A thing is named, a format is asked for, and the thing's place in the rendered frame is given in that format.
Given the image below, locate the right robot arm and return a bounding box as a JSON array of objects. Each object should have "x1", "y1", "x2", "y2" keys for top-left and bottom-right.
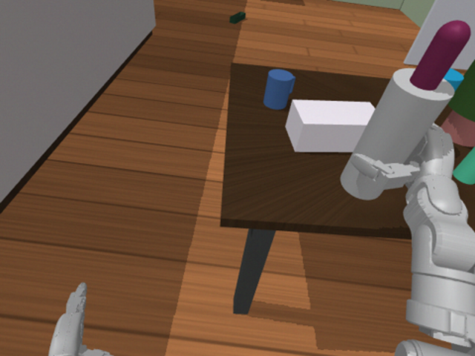
[{"x1": 394, "y1": 175, "x2": 475, "y2": 356}]

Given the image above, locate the right robot hand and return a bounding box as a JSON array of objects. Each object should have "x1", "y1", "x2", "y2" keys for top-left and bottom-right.
[{"x1": 350, "y1": 123, "x2": 455, "y2": 190}]

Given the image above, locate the table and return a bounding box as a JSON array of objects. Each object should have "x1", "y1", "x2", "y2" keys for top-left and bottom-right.
[{"x1": 220, "y1": 63, "x2": 475, "y2": 314}]

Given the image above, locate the potted plant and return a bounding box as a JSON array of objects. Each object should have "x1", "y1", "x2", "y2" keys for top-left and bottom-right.
[{"x1": 440, "y1": 60, "x2": 475, "y2": 147}]

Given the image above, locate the left robot hand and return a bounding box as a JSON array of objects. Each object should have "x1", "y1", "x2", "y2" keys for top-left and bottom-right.
[{"x1": 48, "y1": 283, "x2": 113, "y2": 356}]

